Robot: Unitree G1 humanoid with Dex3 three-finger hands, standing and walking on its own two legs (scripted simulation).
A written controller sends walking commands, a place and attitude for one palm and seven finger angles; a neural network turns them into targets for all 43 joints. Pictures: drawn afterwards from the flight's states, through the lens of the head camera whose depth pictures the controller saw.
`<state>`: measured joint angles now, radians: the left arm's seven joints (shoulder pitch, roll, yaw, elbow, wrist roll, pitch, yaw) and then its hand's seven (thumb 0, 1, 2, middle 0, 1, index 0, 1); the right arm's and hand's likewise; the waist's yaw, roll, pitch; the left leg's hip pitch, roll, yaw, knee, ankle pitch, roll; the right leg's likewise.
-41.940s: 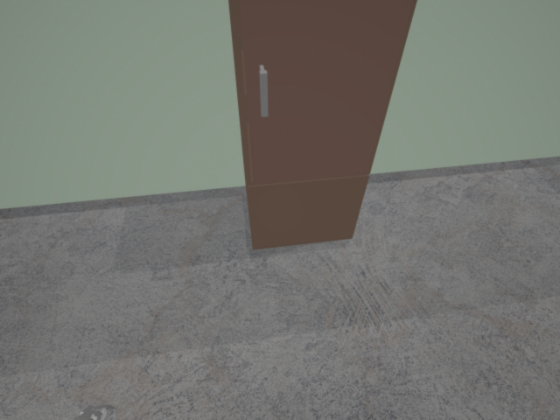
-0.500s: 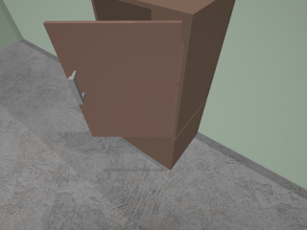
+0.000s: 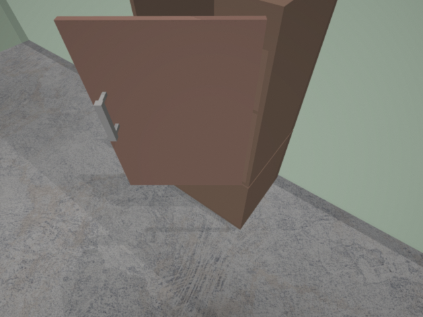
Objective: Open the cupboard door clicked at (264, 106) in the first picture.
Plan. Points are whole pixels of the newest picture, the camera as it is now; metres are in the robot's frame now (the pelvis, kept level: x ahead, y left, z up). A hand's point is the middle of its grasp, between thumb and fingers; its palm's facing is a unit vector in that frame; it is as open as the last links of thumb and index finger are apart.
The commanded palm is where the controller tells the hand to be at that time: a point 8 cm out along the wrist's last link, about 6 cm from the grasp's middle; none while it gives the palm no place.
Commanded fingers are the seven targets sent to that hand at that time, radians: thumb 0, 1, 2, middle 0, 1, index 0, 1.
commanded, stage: shuffle to correct the standing spot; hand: left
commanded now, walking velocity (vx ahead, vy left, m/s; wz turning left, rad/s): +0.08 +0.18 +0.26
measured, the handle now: (108, 117) +0.55 +0.31 +0.03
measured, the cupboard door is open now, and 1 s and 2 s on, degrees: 36 36 36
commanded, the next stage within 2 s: come to a stop and stand still in 0.18 s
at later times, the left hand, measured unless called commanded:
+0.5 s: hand out of the picture +0.03 +0.29 -0.18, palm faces +0.14 -0.96 -0.24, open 7.4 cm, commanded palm none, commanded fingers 0.00 0.90 0.90 -0.20 -0.30 -0.20 -0.30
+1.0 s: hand out of the picture +0.09 +0.25 -0.15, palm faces +0.06 -0.97 -0.24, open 7.3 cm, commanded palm none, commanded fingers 0.00 0.90 0.90 -0.20 -0.30 -0.20 -0.30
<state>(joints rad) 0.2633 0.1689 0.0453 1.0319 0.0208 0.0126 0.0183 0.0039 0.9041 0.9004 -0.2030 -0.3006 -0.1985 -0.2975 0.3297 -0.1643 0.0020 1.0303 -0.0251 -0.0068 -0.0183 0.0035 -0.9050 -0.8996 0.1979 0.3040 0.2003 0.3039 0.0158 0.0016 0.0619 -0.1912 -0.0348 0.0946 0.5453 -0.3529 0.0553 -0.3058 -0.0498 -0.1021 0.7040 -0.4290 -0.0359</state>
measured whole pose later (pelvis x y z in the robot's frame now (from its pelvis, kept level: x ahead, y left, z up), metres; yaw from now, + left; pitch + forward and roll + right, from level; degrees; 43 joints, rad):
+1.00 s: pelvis +0.04 +0.07 +0.01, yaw +3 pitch -1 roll +0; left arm 0.25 0.17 0.00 1.00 0.00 -0.02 0.03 0.00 0.91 0.90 -0.21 -0.30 -0.20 -0.30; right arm 0.34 -0.16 0.02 1.05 -0.02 0.01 -0.01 0.01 -0.91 -0.90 0.20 0.30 0.20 0.30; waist -0.03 0.03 0.02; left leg -0.23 0.05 0.07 0.51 -0.26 -0.03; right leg -0.21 0.01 -0.09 0.53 -0.30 -0.06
